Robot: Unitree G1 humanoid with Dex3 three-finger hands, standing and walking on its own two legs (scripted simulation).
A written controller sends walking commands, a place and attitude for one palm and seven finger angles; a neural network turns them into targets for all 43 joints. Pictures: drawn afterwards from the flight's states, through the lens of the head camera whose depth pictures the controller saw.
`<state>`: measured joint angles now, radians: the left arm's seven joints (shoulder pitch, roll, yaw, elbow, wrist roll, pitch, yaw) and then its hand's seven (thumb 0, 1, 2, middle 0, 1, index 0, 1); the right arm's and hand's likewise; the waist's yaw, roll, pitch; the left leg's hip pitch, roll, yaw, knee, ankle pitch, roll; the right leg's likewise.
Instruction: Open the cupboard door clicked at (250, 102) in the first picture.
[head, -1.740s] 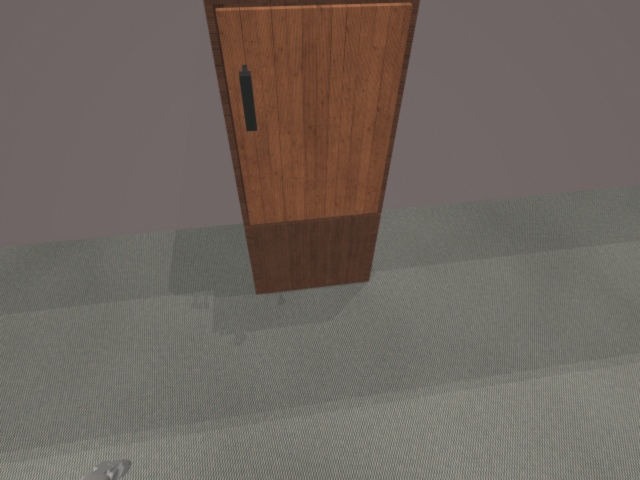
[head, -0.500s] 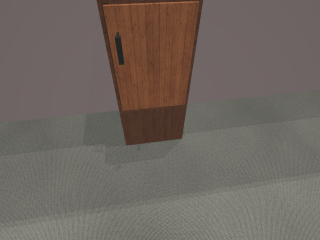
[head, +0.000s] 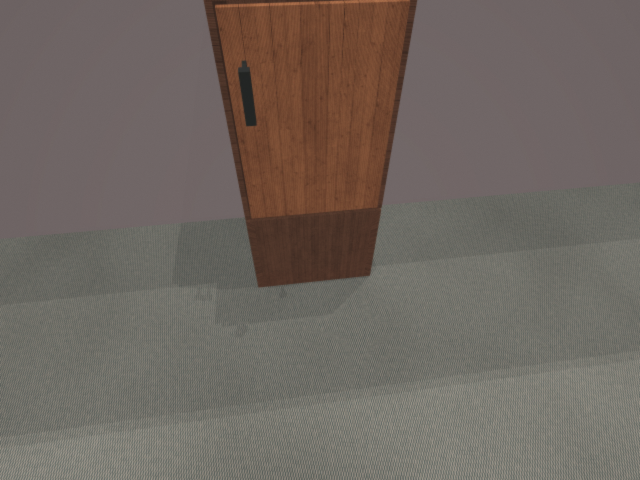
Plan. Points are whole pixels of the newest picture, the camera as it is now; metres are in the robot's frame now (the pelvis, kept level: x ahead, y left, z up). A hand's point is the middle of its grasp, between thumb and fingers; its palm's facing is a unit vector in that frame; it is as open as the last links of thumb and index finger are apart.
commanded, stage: turn to face it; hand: left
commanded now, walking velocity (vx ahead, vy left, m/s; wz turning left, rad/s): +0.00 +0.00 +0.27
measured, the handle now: (247, 93) +0.88 +0.21 +0.05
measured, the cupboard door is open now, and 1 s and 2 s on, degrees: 0 0 0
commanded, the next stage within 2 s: take the last steps up to it in 0.36 s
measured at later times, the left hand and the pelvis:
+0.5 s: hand out of the picture -0.01 +0.21 -0.19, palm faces +0.12 -0.96 -0.25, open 7.4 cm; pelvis -0.02 +0.00 -0.01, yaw +6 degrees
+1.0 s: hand out of the picture -0.01 +0.20 -0.19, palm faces +0.17 -0.98 -0.09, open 7.4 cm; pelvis +0.07 +0.05 +0.00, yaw +7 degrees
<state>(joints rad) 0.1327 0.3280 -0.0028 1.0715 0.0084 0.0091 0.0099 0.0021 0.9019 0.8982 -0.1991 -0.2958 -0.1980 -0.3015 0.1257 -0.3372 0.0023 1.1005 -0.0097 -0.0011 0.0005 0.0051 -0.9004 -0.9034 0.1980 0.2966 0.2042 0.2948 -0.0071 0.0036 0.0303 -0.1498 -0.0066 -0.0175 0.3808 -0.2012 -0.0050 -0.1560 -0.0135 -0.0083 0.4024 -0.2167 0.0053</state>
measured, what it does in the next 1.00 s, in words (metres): steps on the spot: left foot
